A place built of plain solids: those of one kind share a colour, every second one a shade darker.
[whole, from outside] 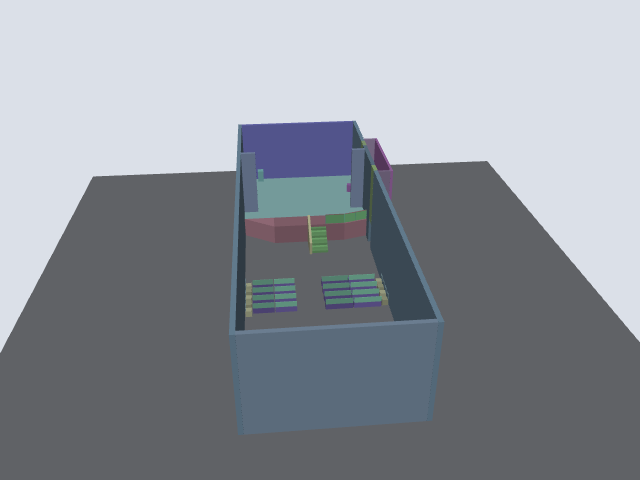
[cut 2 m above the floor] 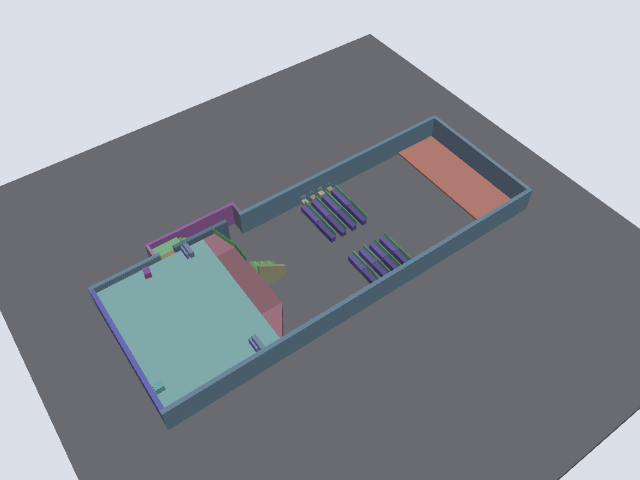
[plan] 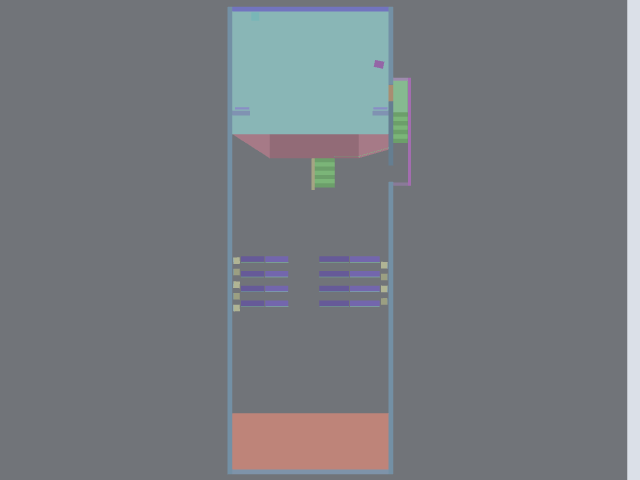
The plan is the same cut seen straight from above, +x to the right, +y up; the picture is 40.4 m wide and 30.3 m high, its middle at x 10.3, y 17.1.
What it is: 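A parish, school or music hall with a timber stage behind a plastered proscenium wall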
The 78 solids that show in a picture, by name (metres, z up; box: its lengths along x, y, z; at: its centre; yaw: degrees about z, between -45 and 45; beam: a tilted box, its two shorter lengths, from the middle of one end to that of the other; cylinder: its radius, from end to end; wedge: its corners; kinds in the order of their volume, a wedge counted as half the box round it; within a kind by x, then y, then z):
{
 "boards_main_1": {"box": [9.87, 7.75, 1.56], "at": [9.69, 27.66, 0.73]},
 "wall_side_1": {"box": [0.3, 29.52, 6.74], "at": [4.61, 17.07, 3.32]},
 "wall_side_2": {"box": [0.3, 18.47, 6.74], "at": [14.78, 11.55, 3.32]},
 "wall_side_3": {"box": [0.3, 4.07, 6.74], "at": [14.78, 23.83, 3.32]},
 "wall_side_4": {"box": [0.3, 4.94, 6.74], "at": [14.78, 29.36, 3.32]},
 "wall_back_1": {"box": [9.87, 0.3, 6.74], "at": [9.69, 31.68, 3.32]},
 "wall_rear_1": {"box": [9.87, 0.3, 6.74], "at": [9.69, 2.46, 3.32]},
 "boards_fore_1": {"wedge": [[4.76, 23.78, -0.05], [4.76, 23.78, -0.05], [4.76, 23.78, 1.51], [4.76, 23.78, 1.51], [7.12, 22.26, -0.05], [7.12, 22.26, 1.51], [7.12, 23.78, -0.05], [7.12, 23.78, 1.51]]},
 "boards_fore_2": {"wedge": [[7.12, 22.26, -0.05], [7.12, 22.26, 1.51], [7.12, 23.78, -0.05], [7.12, 23.78, 1.51], [12.74, 22.26, -0.05], [12.74, 22.26, 1.51], [12.74, 23.78, -0.05], [12.74, 23.78, 1.51]]},
 "boards_fore_3": {"wedge": [[12.74, 22.26, -0.05], [12.74, 22.26, 1.51], [12.74, 23.78, -0.05], [12.74, 23.78, 1.51], [14.63, 22.8, -0.05], [14.63, 22.8, 1.51], [14.63, 23.78, -0.05], [14.63, 23.78, 1.51]]},
 "wall_pass_out_1": {"box": [0.2, 6.82, 6.74], "at": [15.95, 23.94, 3.32]},
 "floor_rear_1": {"box": [9.87, 3.55, 0.2], "at": [9.69, 4.39, 0.05]},
 "step_1": {"box": [1.27, 0.53, 0.24], "at": [10.6, 20.68, 0.07]},
 "step_2": {"box": [1.27, 0.53, 0.43], "at": [10.6, 20.94, 0.16]},
 "step_3": {"box": [1.27, 0.53, 0.62], "at": [10.6, 21.21, 0.26]},
 "step_4": {"box": [1.27, 0.53, 0.81], "at": [10.6, 21.47, 0.35]},
 "step_5": {"box": [1.27, 0.53, 1.0], "at": [10.6, 21.74, 0.45]},
 "step_6": {"box": [1.27, 0.53, 1.18], "at": [10.6, 22.0, 0.54]},
 "step_7": {"box": [1.27, 0.53, 1.37], "at": [10.6, 22.26, 0.64]},
 "step_8": {"box": [0.92, 0.56, 0.24], "at": [15.39, 23.49, 0.07]},
 "step_9": {"box": [0.92, 0.56, 0.43], "at": [15.39, 23.77, 0.16]},
 "step_10": {"box": [0.92, 0.56, 0.62], "at": [15.39, 24.05, 0.26]},
 "step_11": {"box": [0.92, 0.56, 0.81], "at": [15.39, 24.33, 0.35]},
 "step_12": {"box": [0.92, 0.56, 1.0], "at": [15.39, 24.61, 0.45]},
 "step_13": {"box": [0.92, 0.56, 1.18], "at": [15.39, 24.89, 0.54]},
 "step_14": {"box": [0.92, 0.56, 1.37], "at": [15.39, 25.17, 0.64]},
 "bench_seat_1": {"box": [1.46, 0.36, 0.45], "at": [6.05, 13.1, 0.23]},
 "bench_seat_2": {"box": [1.46, 0.36, 0.45], "at": [6.05, 14.03, 0.23]},
 "bench_seat_3": {"box": [1.46, 0.36, 0.45], "at": [6.05, 14.97, 0.23]},
 "bench_seat_4": {"box": [1.46, 0.36, 0.45], "at": [6.05, 15.9, 0.23]},
 "bench_seat_5": {"box": [1.46, 0.36, 0.45], "at": [7.57, 13.1, 0.23]},
 "bench_seat_6": {"box": [1.46, 0.36, 0.45], "at": [7.57, 14.03, 0.23]},
 "bench_seat_7": {"box": [1.46, 0.36, 0.45], "at": [7.57, 14.97, 0.23]},
 "bench_seat_8": {"box": [1.46, 0.36, 0.45], "at": [7.57, 15.9, 0.23]},
 "bench_seat_9": {"box": [1.88, 0.36, 0.45], "at": [11.19, 13.1, 0.23]},
 "bench_seat_10": {"box": [1.88, 0.36, 0.45], "at": [11.19, 14.03, 0.23]},
 "bench_seat_11": {"box": [1.88, 0.36, 0.45], "at": [11.19, 14.97, 0.23]},
 "bench_seat_12": {"box": [1.88, 0.36, 0.45], "at": [11.19, 15.9, 0.23]},
 "bench_seat_13": {"box": [1.88, 0.36, 0.45], "at": [13.13, 13.1, 0.23]},
 "bench_seat_14": {"box": [1.88, 0.36, 0.45], "at": [13.13, 14.03, 0.23]},
 "bench_seat_15": {"box": [1.88, 0.36, 0.45], "at": [13.13, 14.97, 0.23]},
 "bench_seat_16": {"box": [1.88, 0.36, 0.45], "at": [13.13, 15.9, 0.23]},
 "wall_pros_1": {"box": [1.12, 0.3, 5.22], "at": [5.32, 25.11, 4.07]},
 "wall_pros_2": {"box": [1.01, 0.3, 5.22], "at": [14.12, 25.11, 4.07]},
 "boards_pass_1": {"box": [0.92, 1.98, 1.56], "at": [15.39, 26.16, 0.73]},
 "wall_pass_end_1": {"box": [0.92, 0.2, 6.74], "at": [15.39, 20.63, 3.32]},
 "wall_pass_end_2": {"box": [0.92, 0.2, 6.74], "at": [15.39, 27.25, 3.32]},
 "wall_side_over_hall_1": {"box": [0.3, 1.01, 4.59], "at": [14.78, 21.29, 4.39]},
 "drape_1": {"box": [0.91, 0.14, 4.63], "at": [5.38, 25.41, 3.78]},
 "drape_2": {"box": [0.91, 0.14, 4.63], "at": [14.11, 25.41, 3.78]},
 "boards_sill_1": {"box": [0.3, 1.03, 1.56], "at": [14.78, 26.38, 0.73]},
 "chair_seat_1": {"box": [0.42, 0.42, 0.45], "at": [5.03, 12.8, 0.23], "yaw": 0.7},
 "chair_seat_2": {"box": [0.42, 0.42, 0.45], "at": [5.03, 13.55, 0.23], "yaw": -0.1},
 "chair_seat_3": {"box": [0.42, 0.42, 0.45], "at": [5.03, 14.28, 0.23], "yaw": -2.3},
 "chair_seat_4": {"box": [0.42, 0.42, 0.45], "at": [5.03, 15.79, 0.23], "yaw": 2.1},
 "chair_seat_5": {"box": [0.42, 0.42, 0.45], "at": [14.36, 13.22, 0.23], "yaw": 1.1},
 "chair_seat_6": {"box": [0.42, 0.42, 0.45], "at": [14.36, 14.01, 0.23], "yaw": -1.5},
 "wall_cheek_1": {"wedge": [[9.77, 20.26, -0.05], [9.77, 20.26, 0.99], [9.77, 22.26, -0.05], [9.77, 22.26, 2.42], [9.96, 20.26, -0.05], [9.96, 20.26, 0.99], [9.96, 22.26, -0.05], [9.96, 22.26, 2.42]]},
 "bench_back_1": {"box": [1.46, 0.04, 0.41], "at": [6.05, 12.9, 0.66]},
 "bench_back_2": {"box": [1.46, 0.04, 0.41], "at": [6.05, 13.83, 0.66]},
 "bench_back_3": {"box": [1.46, 0.04, 0.41], "at": [6.05, 14.77, 0.66]},
 "bench_back_4": {"box": [1.46, 0.04, 0.41], "at": [6.05, 15.7, 0.66]},
 "bench_back_5": {"box": [1.46, 0.04, 0.41], "at": [7.57, 12.9, 0.66]},
 "bench_back_6": {"box": [1.46, 0.04, 0.41], "at": [7.57, 13.83, 0.66]},
 "bench_back_7": {"box": [1.46, 0.04, 0.41], "at": [7.57, 14.77, 0.66]},
 "bench_back_8": {"box": [1.46, 0.04, 0.41], "at": [7.57, 15.7, 0.66]},
 "bench_back_9": {"box": [1.88, 0.04, 0.41], "at": [11.19, 12.9, 0.66]},
 "bench_back_10": {"box": [1.88, 0.04, 0.41], "at": [11.19, 13.83, 0.66]},
 "bench_back_11": {"box": [1.88, 0.04, 0.41], "at": [11.19, 14.77, 0.66]},
 "bench_back_12": {"box": [1.88, 0.04, 0.41], "at": [11.19, 15.7, 0.66]},
 "bench_back_13": {"box": [1.88, 0.04, 0.41], "at": [13.13, 12.9, 0.66]},
 "bench_back_14": {"box": [1.88, 0.04, 0.41], "at": [13.13, 13.83, 0.66]},
 "bench_back_15": {"box": [1.88, 0.04, 0.41], "at": [13.13, 14.77, 0.66]},
 "bench_back_16": {"box": [1.88, 0.04, 0.41], "at": [13.13, 15.7, 0.66]},
 "stack_chairs_1": {"box": [0.5, 0.55, 0.99], "at": [6.21, 31.21, 2.01]},
 "crate_1": {"box": [0.6, 0.45, 0.64], "at": [14.03, 28.19, 1.83], "yaw": -11.9},
 "guard_cloth_1": {"box": [1.49, 0.025, 0.81], "at": [11.98, 22.38, 1.87]},
 "guard_cloth_2": {"box": [1.98, 0.025, 0.81], "at": [13.68, 22.65, 1.87], "yaw": 16.0}
}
